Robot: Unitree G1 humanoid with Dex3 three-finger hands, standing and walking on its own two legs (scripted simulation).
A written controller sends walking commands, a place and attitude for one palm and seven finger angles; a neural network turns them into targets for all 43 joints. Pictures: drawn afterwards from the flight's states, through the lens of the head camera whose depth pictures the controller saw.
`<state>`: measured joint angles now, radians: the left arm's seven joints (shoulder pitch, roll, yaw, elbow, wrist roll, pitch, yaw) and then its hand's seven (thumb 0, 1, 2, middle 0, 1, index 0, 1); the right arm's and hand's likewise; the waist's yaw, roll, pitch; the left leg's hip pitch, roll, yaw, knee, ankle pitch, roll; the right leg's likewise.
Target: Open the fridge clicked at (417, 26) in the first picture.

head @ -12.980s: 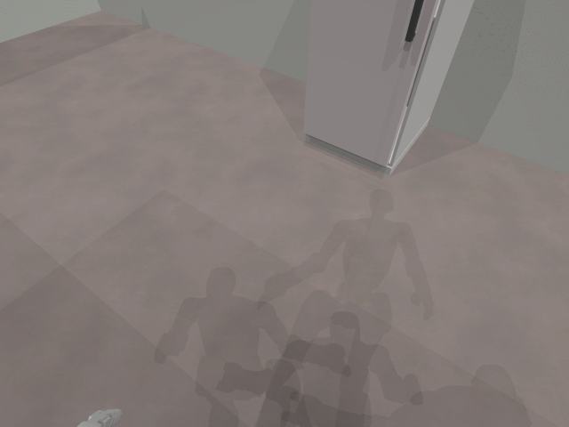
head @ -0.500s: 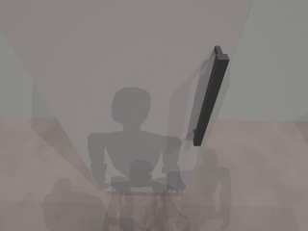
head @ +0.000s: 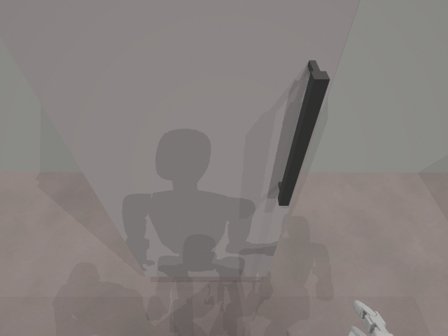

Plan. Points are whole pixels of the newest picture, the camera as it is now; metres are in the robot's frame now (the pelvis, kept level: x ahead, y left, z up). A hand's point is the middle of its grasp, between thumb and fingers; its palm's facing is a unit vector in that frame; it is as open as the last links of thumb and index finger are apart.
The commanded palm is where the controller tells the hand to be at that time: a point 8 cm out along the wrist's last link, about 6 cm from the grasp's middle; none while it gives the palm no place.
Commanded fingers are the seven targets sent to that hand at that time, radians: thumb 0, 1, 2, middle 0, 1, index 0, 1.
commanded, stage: raise the hand to about handle height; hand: right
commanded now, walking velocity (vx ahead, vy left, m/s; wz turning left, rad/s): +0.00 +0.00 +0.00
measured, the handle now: (295, 146) +0.44 -0.11 +0.11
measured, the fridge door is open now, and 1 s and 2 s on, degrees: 0 0 0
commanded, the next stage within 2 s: move the hooked fingers beside the handle in 1.98 s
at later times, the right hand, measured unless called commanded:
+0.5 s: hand (360, 326) +0.16 -0.20 +0.00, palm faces +0.00 +1.00 -0.08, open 9.8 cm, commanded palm +0.14 -0.26 +0.01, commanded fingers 0.00 -0.15 -0.58 0.25 0.78 0.25 0.78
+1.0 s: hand (401, 283) +0.21 -0.25 +0.05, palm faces +0.00 +1.00 -0.06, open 12.8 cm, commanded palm +0.18 -0.30 +0.07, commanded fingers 0.00 0.43 -0.33 0.29 1.15 0.29 1.15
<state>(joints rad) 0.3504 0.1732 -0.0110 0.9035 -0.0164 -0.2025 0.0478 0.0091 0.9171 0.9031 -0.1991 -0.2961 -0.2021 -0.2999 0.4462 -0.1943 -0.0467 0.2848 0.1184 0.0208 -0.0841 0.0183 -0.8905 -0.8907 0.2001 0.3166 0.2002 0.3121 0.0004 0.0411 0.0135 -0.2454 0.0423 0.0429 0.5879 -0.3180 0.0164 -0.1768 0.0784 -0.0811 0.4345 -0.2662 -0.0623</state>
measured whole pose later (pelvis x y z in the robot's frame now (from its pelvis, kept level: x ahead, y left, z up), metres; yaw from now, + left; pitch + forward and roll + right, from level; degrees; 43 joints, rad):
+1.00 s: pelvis -0.02 +0.00 -0.03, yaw -2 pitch +7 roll +2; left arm 0.26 0.28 -0.02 0.58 -0.05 -0.30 0.08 0.01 0.91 0.90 -0.20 -0.30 -0.20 -0.30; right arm 0.21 -0.36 -0.33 0.10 0.36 -0.23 0.44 0.00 0.21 -0.43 0.28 1.02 0.28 1.01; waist -0.01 -0.02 -0.07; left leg -0.48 -0.01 0.09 0.74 -0.38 0.02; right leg -0.52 0.02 -0.03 0.81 -0.41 -0.07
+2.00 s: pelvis -0.02 +0.02 -0.01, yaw -2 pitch +2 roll +1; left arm 0.25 0.27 -0.06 0.60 -0.06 -0.26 0.10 0.01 0.90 0.90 -0.20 -0.30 -0.20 -0.30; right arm -0.01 -0.46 -0.44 0.25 0.36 -0.04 0.52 -0.01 0.50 -0.30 0.30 1.20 0.30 1.20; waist -0.03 -0.04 -0.05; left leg -0.32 -0.03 0.10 0.59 -0.31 0.04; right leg -0.35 0.01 -0.02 0.65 -0.33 -0.04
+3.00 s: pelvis -0.01 +0.01 -0.01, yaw -1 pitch +5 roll +1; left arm 0.28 0.26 -0.05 0.61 -0.07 -0.18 0.09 0.01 0.91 0.90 -0.20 -0.30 -0.20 -0.30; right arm -0.29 -0.39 -0.31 0.45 0.28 -0.05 0.39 -0.01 0.50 -0.30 0.30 1.20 0.30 1.20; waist 0.02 -0.03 -0.06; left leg -0.37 -0.02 0.07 0.60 -0.32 0.03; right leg -0.38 0.03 -0.04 0.63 -0.34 -0.06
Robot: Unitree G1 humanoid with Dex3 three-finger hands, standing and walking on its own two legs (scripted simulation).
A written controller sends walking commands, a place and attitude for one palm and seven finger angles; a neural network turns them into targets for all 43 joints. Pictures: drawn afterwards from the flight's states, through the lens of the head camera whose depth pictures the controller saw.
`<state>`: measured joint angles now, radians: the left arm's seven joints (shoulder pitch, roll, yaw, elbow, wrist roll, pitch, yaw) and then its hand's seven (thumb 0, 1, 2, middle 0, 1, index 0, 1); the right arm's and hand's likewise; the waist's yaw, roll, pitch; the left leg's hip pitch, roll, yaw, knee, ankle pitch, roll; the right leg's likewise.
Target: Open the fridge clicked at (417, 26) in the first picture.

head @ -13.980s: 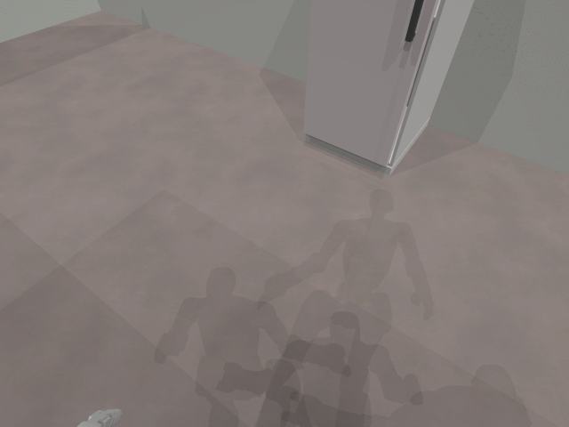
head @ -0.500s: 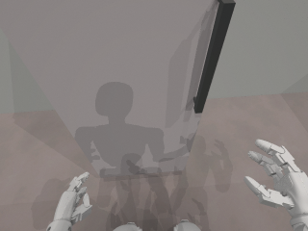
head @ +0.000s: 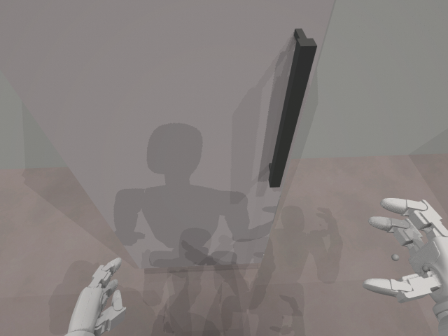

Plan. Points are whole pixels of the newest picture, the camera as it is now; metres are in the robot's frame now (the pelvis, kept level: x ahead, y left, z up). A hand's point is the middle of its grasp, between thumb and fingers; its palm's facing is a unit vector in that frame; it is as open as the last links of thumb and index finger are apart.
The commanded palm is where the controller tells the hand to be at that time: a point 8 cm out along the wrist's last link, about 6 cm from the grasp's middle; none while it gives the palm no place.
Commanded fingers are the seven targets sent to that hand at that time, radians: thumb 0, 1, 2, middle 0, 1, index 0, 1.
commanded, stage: raise the hand to about handle height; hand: right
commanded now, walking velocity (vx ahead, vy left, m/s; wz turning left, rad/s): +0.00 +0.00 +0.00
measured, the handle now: (284, 123) +0.46 -0.09 +0.14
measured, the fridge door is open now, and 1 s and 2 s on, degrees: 0 0 0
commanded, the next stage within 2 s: move the hooked fingers beside the handle in 0.98 s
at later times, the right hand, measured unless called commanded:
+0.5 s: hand (447, 220) +0.27 -0.29 +0.14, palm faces +0.01 +0.99 -0.10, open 14.0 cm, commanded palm +0.23 -0.33 +0.15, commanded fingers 0.00 0.50 -0.30 0.30 1.20 0.30 1.20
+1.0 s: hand (421, 219) +0.27 -0.26 +0.14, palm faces +0.01 +1.00 -0.07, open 14.0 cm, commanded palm +0.24 -0.30 +0.15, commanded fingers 0.00 0.50 -0.30 0.30 1.20 0.30 1.20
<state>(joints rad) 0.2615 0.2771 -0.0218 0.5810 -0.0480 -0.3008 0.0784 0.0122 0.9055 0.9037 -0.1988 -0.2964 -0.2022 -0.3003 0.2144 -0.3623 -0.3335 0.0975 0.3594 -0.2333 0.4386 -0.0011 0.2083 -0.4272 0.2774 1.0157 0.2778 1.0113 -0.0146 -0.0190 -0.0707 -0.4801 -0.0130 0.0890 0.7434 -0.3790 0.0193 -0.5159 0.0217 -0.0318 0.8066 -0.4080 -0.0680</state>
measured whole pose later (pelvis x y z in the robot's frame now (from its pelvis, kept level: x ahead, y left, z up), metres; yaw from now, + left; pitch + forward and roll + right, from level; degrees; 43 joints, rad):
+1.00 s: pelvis +0.00 +0.02 +0.02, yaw +0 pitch +2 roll +1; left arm 0.25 0.27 -0.06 0.60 -0.06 -0.26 0.10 0.01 0.90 0.90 -0.20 -0.30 -0.20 -0.30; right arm -0.01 -0.46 -0.44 0.25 0.36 -0.04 0.52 -0.01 0.50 -0.30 0.30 1.20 0.30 1.20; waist -0.03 -0.04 -0.05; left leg -0.32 -0.03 0.10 0.59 -0.31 0.04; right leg -0.35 0.01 -0.02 0.65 -0.33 -0.04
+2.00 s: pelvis +0.01 +0.01 +0.02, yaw +0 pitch +5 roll +1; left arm 0.28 0.26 -0.05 0.61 -0.07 -0.18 0.09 0.01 0.91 0.90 -0.20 -0.30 -0.20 -0.30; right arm -0.29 -0.39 -0.31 0.45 0.28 -0.05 0.39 -0.01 0.50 -0.30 0.30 1.20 0.30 1.20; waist 0.02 -0.03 -0.06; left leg -0.37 -0.02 0.07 0.60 -0.32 0.03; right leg -0.38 0.03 -0.04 0.63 -0.34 -0.06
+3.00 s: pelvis +0.01 +0.02 +0.02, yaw +2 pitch +8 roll +1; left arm 0.35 0.27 -0.03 0.62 -0.07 -0.04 0.06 0.01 0.91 0.90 -0.20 -0.30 -0.20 -0.30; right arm -0.51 -0.38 -0.29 0.75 0.23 -0.18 0.32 -0.01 0.50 -0.30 0.30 1.20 0.30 1.20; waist 0.06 -0.03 -0.08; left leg -0.43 -0.04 0.06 0.62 -0.33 0.04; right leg -0.44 0.01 -0.05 0.65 -0.35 -0.04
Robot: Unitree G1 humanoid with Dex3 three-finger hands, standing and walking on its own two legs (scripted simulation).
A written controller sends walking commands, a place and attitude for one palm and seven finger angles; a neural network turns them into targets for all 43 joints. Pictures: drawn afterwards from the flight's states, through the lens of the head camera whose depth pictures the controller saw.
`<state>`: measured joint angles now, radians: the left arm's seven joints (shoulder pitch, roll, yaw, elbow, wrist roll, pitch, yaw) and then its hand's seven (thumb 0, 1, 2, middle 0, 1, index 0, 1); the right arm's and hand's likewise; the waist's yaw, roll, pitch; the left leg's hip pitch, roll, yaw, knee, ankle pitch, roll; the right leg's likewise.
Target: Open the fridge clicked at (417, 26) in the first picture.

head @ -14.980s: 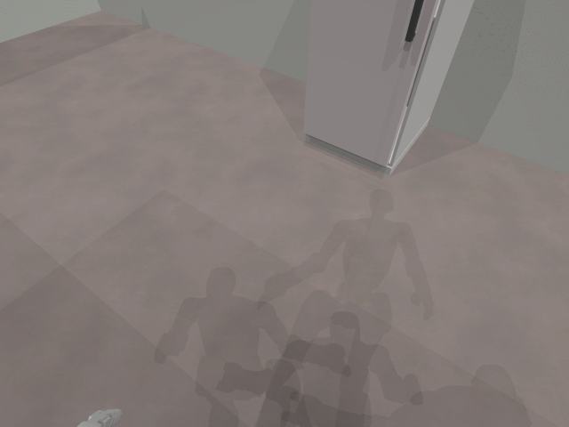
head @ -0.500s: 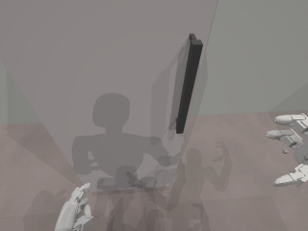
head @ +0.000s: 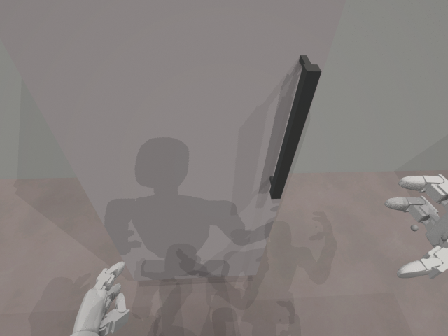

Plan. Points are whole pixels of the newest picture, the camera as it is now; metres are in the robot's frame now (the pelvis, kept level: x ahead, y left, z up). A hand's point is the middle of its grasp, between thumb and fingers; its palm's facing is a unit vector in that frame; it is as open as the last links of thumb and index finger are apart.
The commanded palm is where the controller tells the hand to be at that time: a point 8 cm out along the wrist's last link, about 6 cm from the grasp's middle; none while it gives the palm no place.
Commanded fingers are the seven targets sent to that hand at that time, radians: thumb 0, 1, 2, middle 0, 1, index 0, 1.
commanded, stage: move the hooked fingers beside the handle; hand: right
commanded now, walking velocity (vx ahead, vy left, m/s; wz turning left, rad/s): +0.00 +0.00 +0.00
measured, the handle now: (287, 138) +0.46 -0.11 +0.12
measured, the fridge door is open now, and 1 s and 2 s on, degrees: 0 0 0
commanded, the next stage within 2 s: none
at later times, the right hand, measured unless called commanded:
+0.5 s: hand (385, 202) +0.32 -0.25 +0.12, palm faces -0.04 +1.00 -0.04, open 14.0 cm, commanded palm +0.29 -0.30 +0.13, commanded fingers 0.00 0.50 -0.30 0.30 1.20 0.30 1.20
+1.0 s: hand (360, 182) +0.36 -0.23 +0.11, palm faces -0.07 +1.00 -0.02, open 14.0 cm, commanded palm +0.34 -0.27 +0.12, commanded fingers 0.00 0.50 -0.30 0.30 1.20 0.30 1.20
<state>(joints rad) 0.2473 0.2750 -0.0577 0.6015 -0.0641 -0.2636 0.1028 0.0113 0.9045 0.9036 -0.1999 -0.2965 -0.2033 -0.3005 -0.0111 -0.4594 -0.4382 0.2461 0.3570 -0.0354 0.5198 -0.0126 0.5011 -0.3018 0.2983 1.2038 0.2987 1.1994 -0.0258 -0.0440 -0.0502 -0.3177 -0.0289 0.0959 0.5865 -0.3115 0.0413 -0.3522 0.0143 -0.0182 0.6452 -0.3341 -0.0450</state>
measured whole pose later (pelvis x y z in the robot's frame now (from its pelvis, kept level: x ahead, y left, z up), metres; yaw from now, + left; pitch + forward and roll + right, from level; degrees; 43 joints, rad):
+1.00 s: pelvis +0.01 -0.01 +0.00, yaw +1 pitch +5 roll +1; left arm 0.28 0.26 -0.05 0.61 -0.07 -0.18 0.09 0.01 0.91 0.90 -0.20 -0.30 -0.20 -0.30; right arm -0.29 -0.39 -0.31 0.45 0.28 -0.05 0.39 -0.01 0.50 -0.30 0.30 1.20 0.30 1.20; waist 0.02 -0.03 -0.06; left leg -0.37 -0.02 0.07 0.60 -0.32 0.03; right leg -0.38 0.03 -0.04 0.63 -0.34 -0.06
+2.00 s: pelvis +0.01 +0.00 +0.00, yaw +2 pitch +8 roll +1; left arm 0.35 0.27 -0.03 0.62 -0.07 -0.04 0.06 0.01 0.91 0.90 -0.20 -0.30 -0.20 -0.30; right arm -0.51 -0.38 -0.29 0.75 0.23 -0.18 0.32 -0.01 0.50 -0.30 0.30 1.20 0.30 1.20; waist 0.06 -0.03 -0.08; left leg -0.43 -0.04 0.06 0.62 -0.33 0.04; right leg -0.44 0.01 -0.05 0.65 -0.35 -0.04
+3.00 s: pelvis +0.01 +0.00 +0.00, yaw +2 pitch +7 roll +1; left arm 0.32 0.25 -0.03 0.63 -0.06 -0.05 0.04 0.01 0.91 0.90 -0.20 -0.30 -0.20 -0.30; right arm -0.50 -0.28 -0.19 0.68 0.20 -0.17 0.17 -0.01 0.50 -0.30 0.30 1.20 0.30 1.21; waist 0.05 -0.03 -0.07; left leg -0.43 -0.02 0.06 0.64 -0.33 0.04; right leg -0.43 0.02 -0.06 0.66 -0.34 -0.05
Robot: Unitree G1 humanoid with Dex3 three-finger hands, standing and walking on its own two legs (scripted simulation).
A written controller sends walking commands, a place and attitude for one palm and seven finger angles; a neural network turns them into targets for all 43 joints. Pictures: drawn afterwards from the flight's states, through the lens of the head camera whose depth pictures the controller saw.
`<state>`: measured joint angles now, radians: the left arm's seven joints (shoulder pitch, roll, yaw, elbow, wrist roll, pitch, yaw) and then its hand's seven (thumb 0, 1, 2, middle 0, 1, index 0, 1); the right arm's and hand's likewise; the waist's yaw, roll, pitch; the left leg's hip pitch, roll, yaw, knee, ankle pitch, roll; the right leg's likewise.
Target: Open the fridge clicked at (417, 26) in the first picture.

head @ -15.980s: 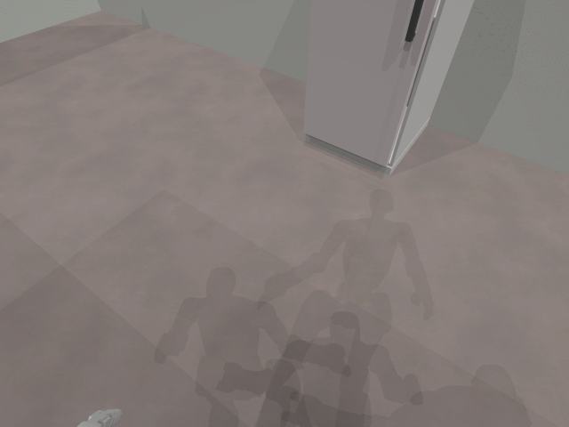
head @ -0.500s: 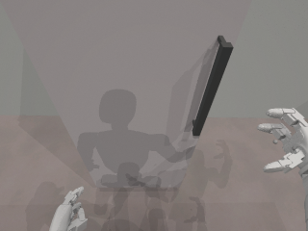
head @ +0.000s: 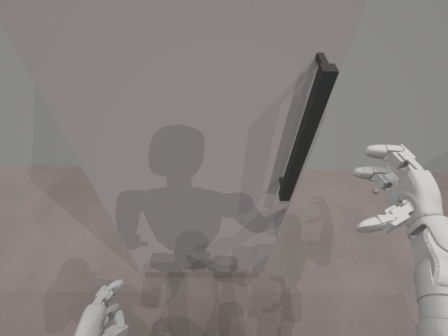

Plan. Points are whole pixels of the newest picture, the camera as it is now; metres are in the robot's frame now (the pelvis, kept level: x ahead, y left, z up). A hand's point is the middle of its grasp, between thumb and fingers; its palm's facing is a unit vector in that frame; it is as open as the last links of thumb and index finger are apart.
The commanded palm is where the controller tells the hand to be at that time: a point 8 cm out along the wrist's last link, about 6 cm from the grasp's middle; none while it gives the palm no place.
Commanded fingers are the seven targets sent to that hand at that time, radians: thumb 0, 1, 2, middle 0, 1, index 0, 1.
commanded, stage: move the hooked fingers beside the handle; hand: right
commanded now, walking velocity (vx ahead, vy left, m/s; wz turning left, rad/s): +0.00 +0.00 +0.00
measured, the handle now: (299, 140) +0.45 -0.10 +0.12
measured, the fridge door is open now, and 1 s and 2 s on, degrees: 0 0 0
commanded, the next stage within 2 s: feel for the door with the fingertips in 1.48 s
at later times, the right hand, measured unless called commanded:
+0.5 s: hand (349, 169) +0.40 -0.19 +0.11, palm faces -0.05 +1.00 +0.00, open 14.0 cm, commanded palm +0.37 -0.25 +0.12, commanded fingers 0.00 0.50 -0.30 0.30 1.20 0.30 1.20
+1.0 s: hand (341, 165) +0.41 -0.18 +0.11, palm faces -0.06 +1.00 -0.01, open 14.0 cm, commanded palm +0.38 -0.23 +0.11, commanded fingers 0.00 0.50 -0.30 0.30 1.20 0.30 1.20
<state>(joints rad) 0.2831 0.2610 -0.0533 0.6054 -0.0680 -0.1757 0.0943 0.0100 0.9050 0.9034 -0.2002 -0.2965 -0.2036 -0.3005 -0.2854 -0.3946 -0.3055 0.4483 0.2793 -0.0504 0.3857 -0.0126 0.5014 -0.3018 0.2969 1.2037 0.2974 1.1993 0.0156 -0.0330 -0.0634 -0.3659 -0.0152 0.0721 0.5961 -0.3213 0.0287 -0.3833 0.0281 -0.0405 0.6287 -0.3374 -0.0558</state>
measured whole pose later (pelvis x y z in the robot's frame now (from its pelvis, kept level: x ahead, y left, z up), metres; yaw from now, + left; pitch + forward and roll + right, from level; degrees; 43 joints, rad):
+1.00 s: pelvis +0.00 +0.01 +0.00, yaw +1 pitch +8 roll +1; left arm 0.35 0.27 -0.03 0.62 -0.07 -0.04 0.06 0.01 0.91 0.90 -0.20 -0.30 -0.20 -0.30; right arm -0.51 -0.38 -0.29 0.75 0.23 -0.18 0.32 -0.01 0.50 -0.30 0.30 1.20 0.30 1.20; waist 0.06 -0.03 -0.08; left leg -0.43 -0.04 0.06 0.62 -0.33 0.04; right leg -0.44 0.01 -0.05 0.65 -0.35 -0.04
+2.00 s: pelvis +0.00 +0.01 +0.00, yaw +1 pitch +7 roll +1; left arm 0.32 0.25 -0.03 0.63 -0.06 -0.05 0.04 0.01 0.91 0.90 -0.20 -0.30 -0.20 -0.30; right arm -0.50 -0.28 -0.19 0.68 0.20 -0.17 0.17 -0.01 0.50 -0.30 0.30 1.20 0.30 1.21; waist 0.05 -0.03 -0.07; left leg -0.43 -0.02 0.06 0.64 -0.33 0.04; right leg -0.43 0.02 -0.06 0.66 -0.34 -0.05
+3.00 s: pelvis +0.00 +0.01 -0.01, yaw +2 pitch +9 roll +1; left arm 0.37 0.26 -0.03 0.63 -0.06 -0.01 0.04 0.01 0.91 0.90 -0.20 -0.30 -0.20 -0.30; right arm -0.56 -0.32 -0.25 0.78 0.20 -0.20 0.21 -0.01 0.50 -0.30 0.29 1.20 0.30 1.20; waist 0.07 -0.03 -0.08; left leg -0.46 -0.04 0.04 0.64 -0.33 0.04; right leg -0.46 0.00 -0.07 0.67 -0.36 -0.05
